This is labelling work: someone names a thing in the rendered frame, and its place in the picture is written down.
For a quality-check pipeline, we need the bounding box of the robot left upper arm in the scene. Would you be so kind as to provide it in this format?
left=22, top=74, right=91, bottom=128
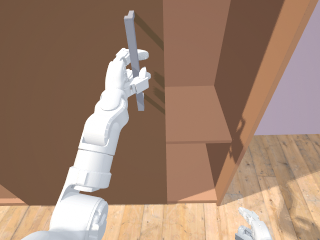
left=21, top=192, right=109, bottom=240

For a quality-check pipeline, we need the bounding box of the right robot hand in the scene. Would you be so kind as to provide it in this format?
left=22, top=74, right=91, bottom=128
left=235, top=207, right=273, bottom=240

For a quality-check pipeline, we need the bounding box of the robot left forearm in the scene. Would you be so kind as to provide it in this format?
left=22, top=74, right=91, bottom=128
left=49, top=88, right=129, bottom=229

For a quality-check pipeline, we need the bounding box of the handle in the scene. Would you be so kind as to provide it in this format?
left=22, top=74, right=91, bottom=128
left=124, top=10, right=145, bottom=111

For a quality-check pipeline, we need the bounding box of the wardrobe door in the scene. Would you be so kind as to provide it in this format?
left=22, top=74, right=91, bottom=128
left=0, top=0, right=168, bottom=206
left=0, top=184, right=18, bottom=199

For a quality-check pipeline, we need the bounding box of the left robot hand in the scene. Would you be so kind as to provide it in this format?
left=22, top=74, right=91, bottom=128
left=105, top=48, right=151, bottom=99

